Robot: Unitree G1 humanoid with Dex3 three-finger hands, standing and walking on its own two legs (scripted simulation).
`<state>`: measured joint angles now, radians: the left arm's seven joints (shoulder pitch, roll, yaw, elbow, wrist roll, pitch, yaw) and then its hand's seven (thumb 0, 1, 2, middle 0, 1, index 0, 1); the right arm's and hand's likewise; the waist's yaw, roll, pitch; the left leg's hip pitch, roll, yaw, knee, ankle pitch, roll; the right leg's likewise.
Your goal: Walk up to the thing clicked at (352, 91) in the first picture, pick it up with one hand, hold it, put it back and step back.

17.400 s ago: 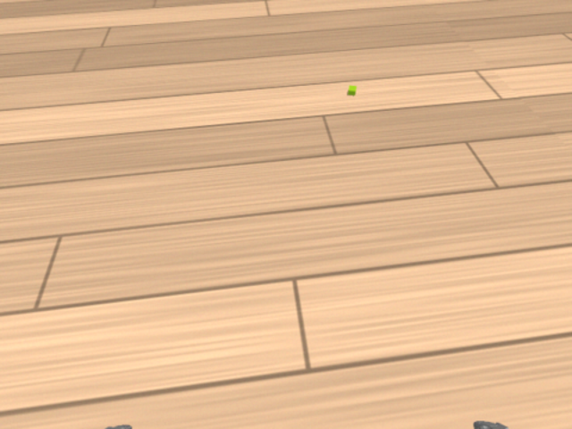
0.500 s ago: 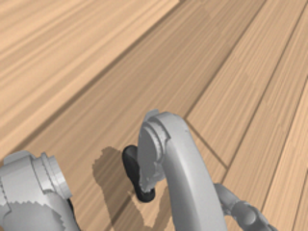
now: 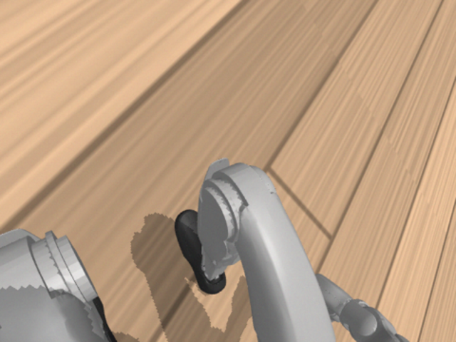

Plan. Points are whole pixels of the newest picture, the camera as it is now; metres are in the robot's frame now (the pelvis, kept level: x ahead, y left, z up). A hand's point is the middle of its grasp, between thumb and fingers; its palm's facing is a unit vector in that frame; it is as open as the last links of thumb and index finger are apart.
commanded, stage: close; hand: left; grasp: from above
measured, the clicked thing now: out of the picture +0.43 +0.40 -0.29
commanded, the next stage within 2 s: settle in 1.74 s
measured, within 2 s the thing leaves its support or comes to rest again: neither
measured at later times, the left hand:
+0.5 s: hand out of the picture +0.42 +0.39 -0.26, palm faces -0.43 -0.19 -0.88, open 13.2 cm
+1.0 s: hand out of the picture +0.42 +0.39 -0.25, palm faces -0.43 -0.19 -0.88, open 11.6 cm
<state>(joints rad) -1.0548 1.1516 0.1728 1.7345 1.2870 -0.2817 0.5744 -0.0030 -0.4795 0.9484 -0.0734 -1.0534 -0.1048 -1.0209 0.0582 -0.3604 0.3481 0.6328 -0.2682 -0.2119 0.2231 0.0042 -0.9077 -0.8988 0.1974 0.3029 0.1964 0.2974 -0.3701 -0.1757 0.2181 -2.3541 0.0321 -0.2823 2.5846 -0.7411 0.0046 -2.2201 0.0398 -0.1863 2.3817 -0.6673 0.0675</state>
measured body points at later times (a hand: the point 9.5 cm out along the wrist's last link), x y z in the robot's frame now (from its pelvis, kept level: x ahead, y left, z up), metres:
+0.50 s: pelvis +0.00 +0.00 +0.00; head +0.28 +0.16 +0.31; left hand +0.44 +0.39 -0.21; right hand +0.09 -0.25 -0.05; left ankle +0.06 +0.12 -0.26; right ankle +0.12 -0.12 -0.26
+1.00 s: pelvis +0.00 +0.00 +0.00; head +0.28 +0.15 +0.31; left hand +0.44 +0.39 -0.20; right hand +0.08 -0.25 -0.05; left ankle +0.06 +0.12 -0.26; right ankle +0.12 -0.12 -0.26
